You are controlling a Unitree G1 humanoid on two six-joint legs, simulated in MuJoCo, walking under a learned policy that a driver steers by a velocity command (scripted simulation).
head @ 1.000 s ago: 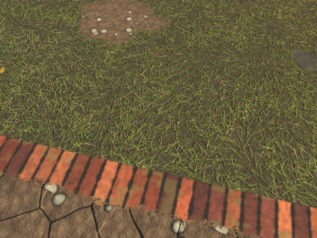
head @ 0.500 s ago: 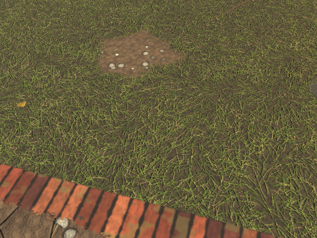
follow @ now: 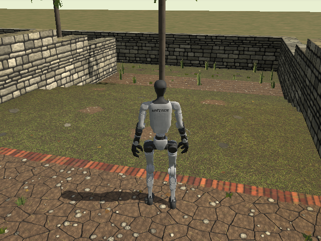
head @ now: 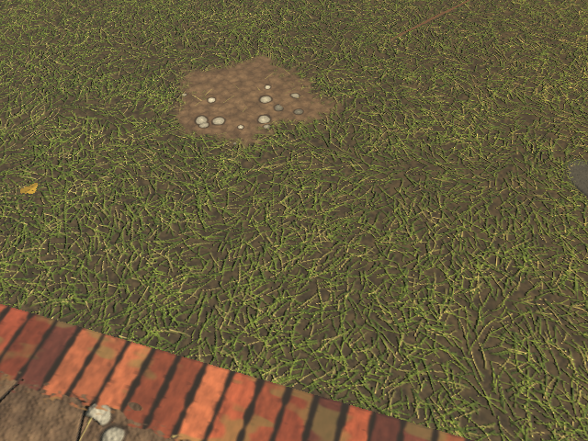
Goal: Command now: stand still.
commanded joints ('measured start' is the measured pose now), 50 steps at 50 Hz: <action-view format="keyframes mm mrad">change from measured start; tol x16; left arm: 1 43 97 14 -15 1 -6 4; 24 251 164 38 21 -31 -59 2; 50 -260 132 30 -285 -35 -92 -83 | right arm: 1 -10 -105 -17 -22 1 -8 -4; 26 -49 -52 -6 -5 31 -101 31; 31 444 -260 -78 139 32 -110 34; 37 264 -69 11 64 2 -114 48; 50 334 -184 -17 53 12 -86 6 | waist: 1 -1 -3 -32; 25 30 -178 124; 29 -95 -136 93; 31 -182 268 -25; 35 -57 42 35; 50 -3 103 34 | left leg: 1 91 59 -58 -74 194 44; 15 79 54 -52 -94 126 37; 20 -67 36 -53 -80 -472 76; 26 -244 35 56 203 -167 67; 29 122 11 72 -35 -103 83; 32 517 403 -694 -325 -80 294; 38 312 250 -185 -358 261 165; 47 237 256 -44 -442 292 153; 50 362 286 -18 -295 641 119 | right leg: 1 -83 -25 20 -96 136 -20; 15 -96 -17 13 -110 94 -20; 18 -136 -1 13 -102 -266 -62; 26 -41 -313 455 -323 -384 -252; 30 -331 -93 113 37 86 -102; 32 -655 52 49 650 -196 -35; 34 -736 -50 98 785 -68 -89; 44 -489 -53 -59 163 355 -21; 50 -349 -2 -46 29 307 -102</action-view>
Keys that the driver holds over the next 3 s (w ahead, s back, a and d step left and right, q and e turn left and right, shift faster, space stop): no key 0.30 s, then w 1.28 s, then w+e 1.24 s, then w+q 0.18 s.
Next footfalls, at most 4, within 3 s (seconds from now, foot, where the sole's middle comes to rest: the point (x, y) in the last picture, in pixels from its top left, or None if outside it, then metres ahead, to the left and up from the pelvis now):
1.04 right None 0.46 -0.12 -0.77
1.62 left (265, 335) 0.77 0.11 -0.77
2.18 right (365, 252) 1.04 -0.16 -0.77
2.64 left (338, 169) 1.38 -0.10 -0.77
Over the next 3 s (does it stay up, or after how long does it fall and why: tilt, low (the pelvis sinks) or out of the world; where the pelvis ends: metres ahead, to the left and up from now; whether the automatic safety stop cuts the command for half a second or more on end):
stays up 1.32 -0.20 0.01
